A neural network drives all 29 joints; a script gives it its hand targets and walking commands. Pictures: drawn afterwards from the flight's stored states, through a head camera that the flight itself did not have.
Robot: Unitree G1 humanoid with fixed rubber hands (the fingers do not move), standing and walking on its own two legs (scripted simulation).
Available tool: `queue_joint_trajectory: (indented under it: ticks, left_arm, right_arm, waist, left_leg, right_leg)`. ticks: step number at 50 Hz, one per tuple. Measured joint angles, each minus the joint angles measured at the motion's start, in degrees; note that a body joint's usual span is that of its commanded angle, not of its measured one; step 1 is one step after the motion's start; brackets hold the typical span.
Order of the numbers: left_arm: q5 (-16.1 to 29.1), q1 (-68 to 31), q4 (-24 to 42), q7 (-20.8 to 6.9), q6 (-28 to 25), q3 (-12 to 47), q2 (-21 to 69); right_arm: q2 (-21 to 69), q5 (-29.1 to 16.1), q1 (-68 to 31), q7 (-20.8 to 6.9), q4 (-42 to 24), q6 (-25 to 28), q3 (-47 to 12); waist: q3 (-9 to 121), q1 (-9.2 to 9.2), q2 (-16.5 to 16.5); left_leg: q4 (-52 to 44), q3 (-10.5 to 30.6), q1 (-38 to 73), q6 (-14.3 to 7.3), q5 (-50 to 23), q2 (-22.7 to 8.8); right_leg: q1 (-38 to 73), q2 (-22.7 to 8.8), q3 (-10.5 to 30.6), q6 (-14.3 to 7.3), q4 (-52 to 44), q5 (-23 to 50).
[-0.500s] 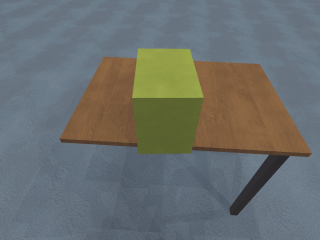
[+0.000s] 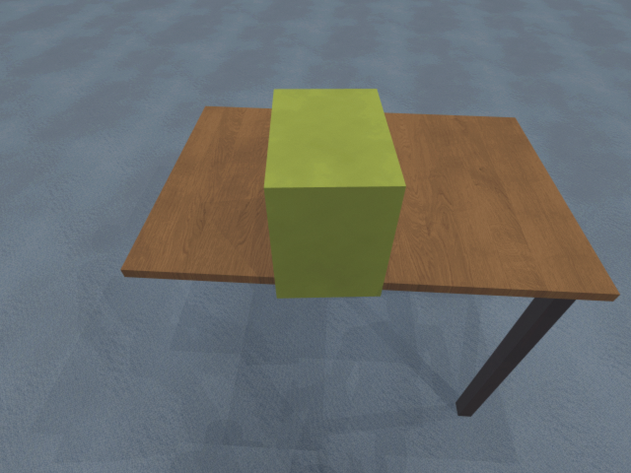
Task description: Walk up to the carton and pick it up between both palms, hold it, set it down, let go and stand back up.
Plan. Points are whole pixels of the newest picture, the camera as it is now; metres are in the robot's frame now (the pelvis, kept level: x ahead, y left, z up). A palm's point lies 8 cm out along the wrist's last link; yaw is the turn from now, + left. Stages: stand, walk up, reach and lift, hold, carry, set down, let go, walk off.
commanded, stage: stand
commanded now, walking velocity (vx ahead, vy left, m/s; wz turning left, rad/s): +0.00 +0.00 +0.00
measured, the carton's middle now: (327, 192) +0.53 -0.02 +0.06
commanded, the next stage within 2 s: none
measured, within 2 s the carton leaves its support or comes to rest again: neither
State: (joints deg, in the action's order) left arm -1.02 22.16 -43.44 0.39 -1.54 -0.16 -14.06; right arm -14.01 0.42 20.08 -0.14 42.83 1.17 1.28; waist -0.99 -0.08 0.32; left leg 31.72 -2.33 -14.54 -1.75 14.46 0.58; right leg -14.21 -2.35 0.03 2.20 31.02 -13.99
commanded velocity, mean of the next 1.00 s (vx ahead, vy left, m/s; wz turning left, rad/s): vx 0.00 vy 0.00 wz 0.00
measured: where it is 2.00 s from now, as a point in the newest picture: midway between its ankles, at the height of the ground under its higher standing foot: outside the picture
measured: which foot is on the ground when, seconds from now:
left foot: down 0.00-1.00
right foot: down 0.00-1.00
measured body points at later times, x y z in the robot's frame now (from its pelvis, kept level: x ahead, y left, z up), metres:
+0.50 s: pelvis +0.01 -0.01 +0.00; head +0.01 -0.01 +0.45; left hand +0.08 +0.25 -0.12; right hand +0.08 -0.26 -0.12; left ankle +0.03 +0.10 -0.73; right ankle +0.03 -0.14 -0.73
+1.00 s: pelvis +0.02 -0.01 +0.00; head +0.02 -0.02 +0.45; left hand +0.08 +0.25 -0.12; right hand +0.08 -0.27 -0.13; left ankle +0.03 +0.10 -0.73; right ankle +0.03 -0.14 -0.73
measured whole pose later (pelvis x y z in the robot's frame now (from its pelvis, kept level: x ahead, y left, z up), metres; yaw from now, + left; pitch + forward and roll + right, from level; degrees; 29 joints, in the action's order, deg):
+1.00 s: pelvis +0.02 -0.01 +0.00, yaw -1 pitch -3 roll +0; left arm -0.4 19.2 -47.0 1.1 -0.7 0.1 -13.8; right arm -14.1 0.3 18.4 0.9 46.2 0.7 0.6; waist -1.8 0.0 0.7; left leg 29.0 -2.5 -11.3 -0.8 15.1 0.0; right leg -12.0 -1.5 1.2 1.6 29.5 -15.0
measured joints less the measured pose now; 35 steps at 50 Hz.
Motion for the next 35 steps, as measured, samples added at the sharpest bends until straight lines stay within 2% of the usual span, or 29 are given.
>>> queue_joint_trajectory:
  ticks: [35]
  left_arm:
    - [0.4,-2.2,-2.6,0.6,0.7,0.3,0.2]
  right_arm:
    - [0.0,-0.2,-1.1,0.7,2.0,-0.4,-0.6]
  waist:
    - [-0.4,0.00,0.3]
  left_leg:
    - [-1.8,-0.1,2.2,0.7,0.7,-0.3]
  right_leg:
    - [1.5,0.5,0.8,-0.4,-0.8,-1.0]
